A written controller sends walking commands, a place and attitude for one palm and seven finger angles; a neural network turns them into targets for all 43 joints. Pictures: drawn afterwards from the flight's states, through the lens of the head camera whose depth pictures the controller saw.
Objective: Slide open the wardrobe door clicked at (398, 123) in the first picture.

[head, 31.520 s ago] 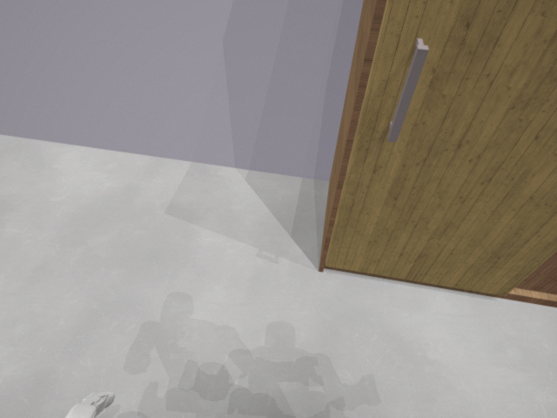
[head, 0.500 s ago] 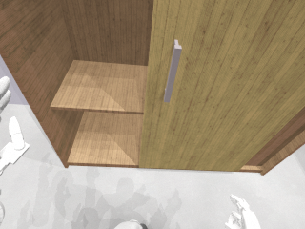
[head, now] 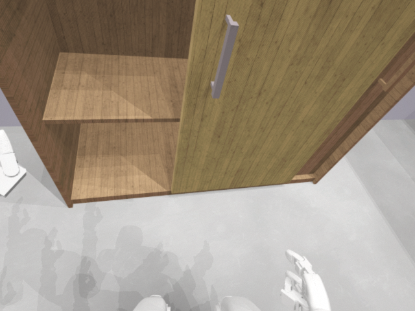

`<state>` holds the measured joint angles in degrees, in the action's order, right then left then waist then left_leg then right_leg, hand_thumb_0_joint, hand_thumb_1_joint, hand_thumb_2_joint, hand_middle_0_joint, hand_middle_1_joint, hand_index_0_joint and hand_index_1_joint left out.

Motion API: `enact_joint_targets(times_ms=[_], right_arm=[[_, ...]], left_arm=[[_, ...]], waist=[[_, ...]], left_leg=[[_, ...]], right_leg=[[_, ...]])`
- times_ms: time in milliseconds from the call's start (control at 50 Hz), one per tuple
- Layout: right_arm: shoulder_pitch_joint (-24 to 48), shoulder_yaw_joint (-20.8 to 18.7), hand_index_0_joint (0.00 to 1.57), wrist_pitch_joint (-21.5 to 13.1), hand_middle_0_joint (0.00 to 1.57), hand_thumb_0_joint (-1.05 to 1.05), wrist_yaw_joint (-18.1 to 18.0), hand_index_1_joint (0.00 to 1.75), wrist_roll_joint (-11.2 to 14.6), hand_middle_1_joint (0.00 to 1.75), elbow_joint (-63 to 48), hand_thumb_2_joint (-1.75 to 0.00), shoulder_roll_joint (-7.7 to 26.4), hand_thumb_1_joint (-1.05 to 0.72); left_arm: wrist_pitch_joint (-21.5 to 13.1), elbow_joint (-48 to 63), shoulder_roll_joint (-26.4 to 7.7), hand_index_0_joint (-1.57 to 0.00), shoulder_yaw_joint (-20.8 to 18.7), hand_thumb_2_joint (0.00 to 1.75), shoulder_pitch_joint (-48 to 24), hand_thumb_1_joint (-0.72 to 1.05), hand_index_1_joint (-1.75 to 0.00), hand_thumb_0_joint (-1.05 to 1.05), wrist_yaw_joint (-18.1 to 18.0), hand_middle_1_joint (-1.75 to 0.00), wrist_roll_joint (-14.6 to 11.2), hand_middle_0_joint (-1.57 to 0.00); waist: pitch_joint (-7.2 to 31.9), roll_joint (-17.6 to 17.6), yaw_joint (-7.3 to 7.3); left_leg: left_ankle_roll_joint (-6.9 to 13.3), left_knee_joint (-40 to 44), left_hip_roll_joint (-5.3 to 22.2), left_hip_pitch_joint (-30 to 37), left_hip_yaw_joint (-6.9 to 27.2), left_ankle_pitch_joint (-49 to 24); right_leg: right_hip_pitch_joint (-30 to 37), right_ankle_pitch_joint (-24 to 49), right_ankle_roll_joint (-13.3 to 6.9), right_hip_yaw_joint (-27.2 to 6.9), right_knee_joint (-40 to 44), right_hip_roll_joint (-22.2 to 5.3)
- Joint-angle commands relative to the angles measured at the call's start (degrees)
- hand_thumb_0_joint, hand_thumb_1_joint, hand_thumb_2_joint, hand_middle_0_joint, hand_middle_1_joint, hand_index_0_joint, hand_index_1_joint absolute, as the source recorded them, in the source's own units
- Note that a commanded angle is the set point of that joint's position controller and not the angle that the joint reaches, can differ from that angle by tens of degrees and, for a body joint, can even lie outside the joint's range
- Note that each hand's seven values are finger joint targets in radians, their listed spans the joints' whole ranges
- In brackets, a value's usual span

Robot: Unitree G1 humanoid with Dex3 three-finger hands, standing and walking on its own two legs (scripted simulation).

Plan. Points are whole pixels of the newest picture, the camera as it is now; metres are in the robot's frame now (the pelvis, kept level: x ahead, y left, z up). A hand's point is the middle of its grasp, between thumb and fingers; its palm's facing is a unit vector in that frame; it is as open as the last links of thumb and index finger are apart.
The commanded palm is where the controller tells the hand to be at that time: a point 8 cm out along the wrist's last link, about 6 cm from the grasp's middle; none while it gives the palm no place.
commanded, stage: stop stepping back and stand still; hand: left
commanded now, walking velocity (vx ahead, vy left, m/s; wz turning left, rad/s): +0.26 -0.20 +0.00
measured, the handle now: (221, 60) +0.72 +0.00 +0.09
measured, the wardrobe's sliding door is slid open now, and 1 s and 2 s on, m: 0.48 0.48 0.48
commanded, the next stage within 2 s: let the arm hang, fingers relaxed in 1.26 s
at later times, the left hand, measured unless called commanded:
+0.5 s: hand out of the picture +0.19 +0.32 +0.15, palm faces +0.44 -0.87 -0.24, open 7.4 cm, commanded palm +0.11 +0.37 +0.19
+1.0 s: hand out of the picture +0.24 +0.32 +0.15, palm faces +0.42 -0.84 -0.35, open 7.4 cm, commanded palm +0.16 +0.37 +0.19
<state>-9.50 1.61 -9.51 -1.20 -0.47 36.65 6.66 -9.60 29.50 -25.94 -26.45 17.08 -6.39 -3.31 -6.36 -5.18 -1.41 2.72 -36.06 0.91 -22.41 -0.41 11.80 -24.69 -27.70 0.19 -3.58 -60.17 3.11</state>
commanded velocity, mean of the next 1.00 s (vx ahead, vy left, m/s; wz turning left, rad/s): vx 0.07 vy -0.08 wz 0.00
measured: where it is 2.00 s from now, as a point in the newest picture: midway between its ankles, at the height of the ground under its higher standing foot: outside the picture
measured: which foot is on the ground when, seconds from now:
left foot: down 0.00-0.24, up 0.26-0.44, down 0.46-0.68, up 0.70-0.90, down 0.92-1.00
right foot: up 0.00-0.26, down 0.28-0.46, up 0.48-0.64, down 0.66-1.00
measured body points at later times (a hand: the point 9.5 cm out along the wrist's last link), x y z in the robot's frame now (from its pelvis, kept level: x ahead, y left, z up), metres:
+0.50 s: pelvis -0.03 +0.07 -0.02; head -0.05 +0.10 +0.43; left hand +0.16 +0.36 +0.17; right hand +0.12 -0.19 -0.08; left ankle +0.02 +0.22 -0.73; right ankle -0.10 -0.05 -0.72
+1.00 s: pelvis +0.02 +0.07 +0.00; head +0.04 +0.09 +0.45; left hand +0.21 +0.36 +0.17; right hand +0.18 -0.18 -0.08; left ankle +0.02 +0.18 -0.73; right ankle -0.02 -0.03 -0.73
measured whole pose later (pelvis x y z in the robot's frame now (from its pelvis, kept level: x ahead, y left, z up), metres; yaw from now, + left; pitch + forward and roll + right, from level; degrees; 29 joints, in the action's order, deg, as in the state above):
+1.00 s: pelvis +0.02 +0.07 +0.00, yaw +0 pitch -1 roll +0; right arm -12.2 -0.6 -7.9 -4.6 -0.2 38.1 13.1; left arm -8.2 27.4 -19.2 -19.5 25.9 -9.0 -1.7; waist -2.8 -2.6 1.3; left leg 0.3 -33.7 1.7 -15.4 -4.0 18.0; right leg -11.2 -21.8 -1.5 4.1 -33.4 0.0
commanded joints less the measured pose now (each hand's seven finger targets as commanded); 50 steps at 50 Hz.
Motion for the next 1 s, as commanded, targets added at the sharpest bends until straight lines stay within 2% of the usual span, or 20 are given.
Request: enact_joint_targets(times_ms=[0,80,160,200,220,260,280,300,320,400,440,460,500,620,660,680,780,860,920,980], right_arm=[[3.97,-5.77,0.20,-2.42,0.20,0.00,1.23,0.30,-0.07,0.30,-11.38,-0.90,11.79,-0.90],[1.37,-5.21,0.20,0.24,0.20,0.00,-0.66,0.30,-0.91,0.30,-10.43,-0.90,10.25,-0.90],[-0.44,-5.68,0.20,1.82,0.20,0.00,-4.06,0.30,-1.48,0.30,-7.51,-0.90,10.35,-0.90],[-1.26,-5.68,0.20,2.37,0.20,0.00,-4.17,0.30,-0.66,0.30,-5.38,-0.90,11.04,-0.90],[-1.34,-6.16,0.20,2.78,0.20,0.00,-3.89,0.30,0.53,0.30,-5.69,-0.90,11.96,-0.90],[1.57,-5.14,0.20,2.18,0.20,0.00,-2.99,0.30,-0.34,0.30,-6.55,-0.90,13.37,-0.90],[2.62,-3.28,0.20,1.38,0.20,0.00,-1.70,0.30,-0.51,0.30,-7.50,-0.90,11.95,-0.90],[2.06,-3.61,0.20,1.79,0.20,0.00,-2.10,0.30,-0.67,0.30,-6.64,-0.90,10.74,-0.90],[2.81,-6.44,0.20,1.45,0.20,0.00,-2.61,0.30,0.23,0.30,-6.28,-0.90,14.30,-0.90],[4.29,-3.75,0.20,0.06,0.20,0.00,-4.87,0.30,0.01,0.30,-6.48,-0.90,12.20,-0.90],[2.72,-4.34,0.20,-1.22,0.20,0.00,-4.14,0.30,-0.34,0.30,-8.89,-0.90,14.50,-0.90],[2.18,-4.07,0.20,-1.79,0.20,0.00,-4.00,0.30,-0.51,0.30,-9.25,-0.90,12.98,-0.90],[1.55,-4.60,0.20,-2.30,0.20,0.00,-2.95,0.30,-0.71,0.30,-8.99,-0.90,11.71,-0.90],[-0.87,-5.54,0.20,-0.57,0.20,0.00,-0.80,0.30,0.15,0.30,-10.68,-0.90,11.61,-0.90],[-0.67,-5.29,0.20,0.35,0.20,0.00,-1.11,0.30,0.78,0.30,-11.01,-0.90,10.55,-0.90],[0.65,-4.57,0.20,0.03,0.20,0.00,-1.35,0.30,1.06,0.30,-10.24,-0.90,10.81,-0.90],[2.61,-2.72,0.20,-0.21,0.20,0.00,-3.16,0.30,0.43,0.30,-6.67,-0.90,10.44,-0.90],[4.06,-3.18,0.20,-2.08,0.20,0.00,-4.37,0.30,0.06,0.30,-6.92,-0.90,11.49,-0.90],[3.21,-4.90,0.20,-2.65,0.20,0.00,-3.79,0.30,0.33,0.30,-9.68,-0.90,13.93,-0.90],[2.72,-3.93,0.20,-2.57,0.20,0.00,-2.80,0.30,0.14,0.30,-9.92,-0.90,11.75,-0.90]], left_arm=[[-5.66,29.22,-10.83,-0.20,-6.69,0.90,16.63,0.90,-0.30,0.00,-0.16,-0.30,-0.59,-0.20],[-4.55,22.23,-11.73,-0.20,-8.60,0.90,24.43,0.90,-0.30,0.00,-1.95,-0.30,0.41,-0.20],[-0.69,11.21,-13.14,-0.20,-9.09,0.90,19.67,0.90,-0.30,0.00,-3.28,-0.30,-0.19,-0.20],[0.81,6.07,-14.15,-0.20,-8.34,0.90,16.96,0.90,-0.30,0.00,-2.98,-0.30,0.10,-0.20],[1.15,5.40,-12.42,-0.20,-6.44,0.90,13.65,0.90,-0.30,0.00,-2.69,-0.30,0.08,-0.20],[-0.15,7.50,-13.86,-0.20,-7.92,0.90,5.04,0.90,-0.30,0.00,-3.07,-0.30,0.32,-0.20],[-2.07,8.83,-18.61,-0.20,-10.08,0.90,-0.68,0.90,-0.30,0.00,-3.60,-0.30,-0.04,-0.20],[-2.20,1.16,-9.59,-0.20,-3.41,0.90,0.97,0.90,-0.30,0.00,-3.07,-0.30,1.01,-0.20],[-1.53,1.11,-5.17,-0.20,2.66,0.90,0.90,0.90,-0.30,0.00,-1.88,-0.30,0.93,-0.20],[-2.85,14.41,-7.62,-0.20,2.90,0.90,-6.16,0.90,-0.30,0.00,-2.98,-0.30,1.78,-0.20],[-4.35,22.37,-10.37,-0.20,-1.42,0.90,-4.47,0.90,-0.30,0.00,-3.38,-0.30,1.10,-0.20],[-6.07,24.86,-15.19,-0.20,-5.18,0.90,-4.09,0.90,-0.30,0.00,-3.35,-0.30,0.97,-0.20],[-6.63,27.05,-15.52,-0.20,-8.22,0.90,0.75,0.90,-0.30,0.00,-2.56,-0.30,-0.57,-0.20],[-3.92,11.73,-10.36,-0.20,-10.57,0.90,17.11,0.90,-0.30,0.00,-1.98,-0.30,-0.99,-0.20],[-1.89,2.33,-9.10,-0.20,-8.79,0.90,19.99,0.90,-0.30,0.00,-2.08,-0.30,-1.25,-0.20],[-1.91,2.20,-9.37,-0.20,-7.33,0.90,15.63,0.90,-0.30,0.00,-2.41,-0.30,-1.69,-0.20],[-3.04,-3.59,-6.92,-0.20,-3.41,0.90,9.45,0.90,-0.30,0.00,-3.00,-0.30,0.48,-0.20],[-4.64,11.72,-7.50,-0.20,0.49,0.90,-3.23,0.90,-0.30,0.00,-3.76,-0.30,1.06,-0.20],[-5.50,20.79,-9.60,-0.20,-1.90,0.90,1.27,0.90,-0.30,0.00,-4.50,-0.30,1.92,-0.20],[-5.86,22.44,-11.88,-0.20,-6.44,0.90,10.26,0.90,-0.30,0.00,-4.49,-0.30,1.81,-0.20]], waist=[[15.85,23.55,2.53],[13.83,21.51,2.42],[14.72,17.50,1.82],[14.66,0.45,2.37],[11.29,-11.31,1.63],[4.45,-1.63,-0.14],[3.78,-6.58,-1.30],[5.73,-7.40,-0.51],[0.61,-10.74,-0.02],[-1.16,12.58,-0.38],[4.33,35.80,0.80],[3.88,34.64,0.61],[6.99,23.28,1.10],[13.83,14.97,2.00],[10.84,-7.95,2.23],[8.61,-9.38,2.31],[7.43,-5.32,1.27],[11.43,2.62,1.00],[13.49,17.37,3.24],[12.94,23.11,3.32]], left_leg=[[-10.96,32.10,9.66,5.88,13.79,28.95],[-6.60,32.93,8.91,2.45,6.28,25.46],[-9.82,28.57,6.93,3.76,1.41,18.75],[-8.45,-0.42,0.57,-1.91,-7.40,14.68],[-5.22,-24.64,-1.64,-5.27,-2.83,14.79],[-3.28,-42.12,0.29,-15.51,5.09,13.22],[-4.02,-38.91,6.64,-13.54,7.88,13.09],[-3.60,-28.56,5.57,-13.32,3.15,11.88],[-3.28,-24.91,4.12,-11.80,1.50,8.47],[-2.29,1.68,0.44,8.30,-5.94,8.06],[2.08,16.44,12.75,16.70,19.33,2.63],[4.44,22.92,18.80,14.05,29.28,4.75],[6.31,22.54,18.45,9.78,27.25,6.27],[-0.95,7.01,8.91,-3.66,-0.30,12.76],[-3.61,-15.47,-0.02,-12.17,-3.15,16.96],[-3.62,-23.87,0.41,-13.30,-0.10,18.50],[-3.07,-10.17,2.10,-3.98,-2.31,12.54],[-1.58,8.40,0.78,11.86,-2.79,-3.47],[2.34,12.38,11.24,17.15,9.72,-19.61],[0.34,11.32,7.69,13.13,5.50,-27.93]], right_leg=[[2.45,8.96,-0.29,5.60,-2.01,1.79],[10.82,5.78,-1.54,12.03,14.04,3.49],[23.05,-4.98,-3.77,17.17,29.88,6.64],[25.52,0.68,-9.27,6.60,41.99,-4.90],[14.08,4.27,-14.01,-8.63,46.30,-17.80],[4.22,4.68,-18.00,-17.12,51.05,-25.74],[0.34,-3.07,-14.51,-20.54,49.71,-28.01],[6.59,-9.49,-11.08,-9.02,46.80,-21.89],[4.86,-11.61,-11.57,-10.97,48.03,-18.45],[-0.05,0.85,-8.52,2.94,32.47,-12.91],[-7.86,-1.72,-1.51,10.31,9.54,-1.09],[-7.21,-8.89,-0.87,6.19,3.07,-0.63],[-3.17,-4.78,-0.30,2.65,2.22,-2.20],[23.19,7.50,-1.29,7.94,31.40,-1.39],[19.03,3.18,-9.36,-19.22,44.47,-16.51],[15.68,9.07,-11.73,-23.70,46.92,-21.89],[14.94,33.99,-8.46,-5.06,37.72,-15.73],[14.27,29.61,-3.91,-0.43,33.98,-12.43],[9.89,15.63,0.75,3.46,28.12,-4.96],[14.90,21.35,-0.12,5.57,29.71,-4.07]])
